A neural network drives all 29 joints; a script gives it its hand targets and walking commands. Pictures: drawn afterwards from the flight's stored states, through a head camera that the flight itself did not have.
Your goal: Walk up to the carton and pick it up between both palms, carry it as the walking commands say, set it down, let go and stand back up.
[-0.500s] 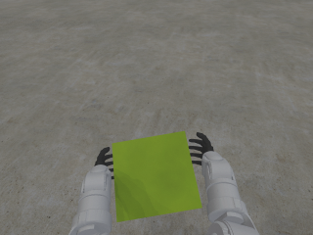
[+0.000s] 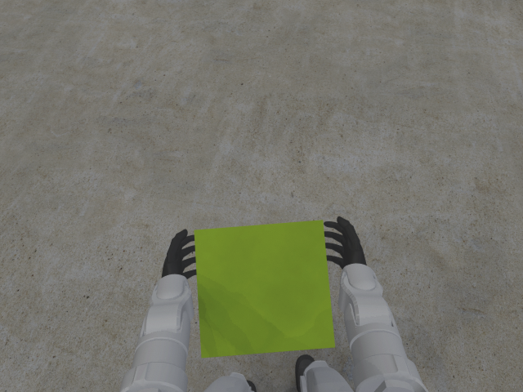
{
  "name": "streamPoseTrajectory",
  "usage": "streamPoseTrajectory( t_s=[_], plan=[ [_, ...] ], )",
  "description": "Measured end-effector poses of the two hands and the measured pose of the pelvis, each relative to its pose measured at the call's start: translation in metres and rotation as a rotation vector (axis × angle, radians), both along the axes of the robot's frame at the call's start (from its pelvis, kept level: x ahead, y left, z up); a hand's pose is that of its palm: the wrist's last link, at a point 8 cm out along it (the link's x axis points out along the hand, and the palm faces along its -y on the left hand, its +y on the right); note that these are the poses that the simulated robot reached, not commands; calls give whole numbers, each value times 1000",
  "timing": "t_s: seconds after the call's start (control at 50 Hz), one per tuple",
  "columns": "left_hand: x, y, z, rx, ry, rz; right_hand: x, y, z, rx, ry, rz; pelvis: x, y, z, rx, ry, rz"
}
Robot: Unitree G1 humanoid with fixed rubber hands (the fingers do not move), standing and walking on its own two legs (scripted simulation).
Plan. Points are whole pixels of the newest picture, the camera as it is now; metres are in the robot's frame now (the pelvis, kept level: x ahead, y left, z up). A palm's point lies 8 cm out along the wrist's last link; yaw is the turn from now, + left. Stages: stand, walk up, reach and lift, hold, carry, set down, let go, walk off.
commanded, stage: set down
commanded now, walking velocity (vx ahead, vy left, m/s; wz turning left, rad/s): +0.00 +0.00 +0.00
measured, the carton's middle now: (263, 275) +0.32 +0.04 -0.17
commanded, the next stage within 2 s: none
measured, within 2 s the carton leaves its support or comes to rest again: neither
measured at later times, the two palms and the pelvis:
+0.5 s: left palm (190, 279) +0.30 +0.17 -0.14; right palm (342, 263) +0.34 -0.11 -0.14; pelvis -0.05 -0.01 -0.08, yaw +0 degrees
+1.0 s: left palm (204, 277) +0.32 +0.17 -0.24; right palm (334, 264) +0.37 -0.12 -0.24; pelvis -0.04 -0.01 -0.15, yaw +3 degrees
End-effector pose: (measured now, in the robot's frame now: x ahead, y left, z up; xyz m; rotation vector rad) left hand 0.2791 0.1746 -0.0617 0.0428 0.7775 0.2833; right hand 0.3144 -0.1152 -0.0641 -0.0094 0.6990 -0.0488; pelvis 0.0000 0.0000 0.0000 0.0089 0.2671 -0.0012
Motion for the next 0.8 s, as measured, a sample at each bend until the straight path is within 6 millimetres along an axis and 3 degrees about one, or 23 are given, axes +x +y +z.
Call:
streamPoseTrajectory(
  t_s=[0.14,0.34,0.54,0.8],
  plan=[
    [-8,-3,-30,-8,-43,42,-4,1,-30,-14,-31,-28,-22,-2,-21,9,82,1],
    [4,-9,-59,15,-63,3,7,-5,-62,-40,-53,-36,-49,-7,-56,25,132,-12],
    [21,-2,-84,-13,-63,19,28,1,-83,-26,-47,-40,-54,-13,-85,28,200,-2],
    [40,-3,-145,-37,-42,25,51,0,-140,-33,-26,-36,-46,-12,-122,26,369,20]
  ],
)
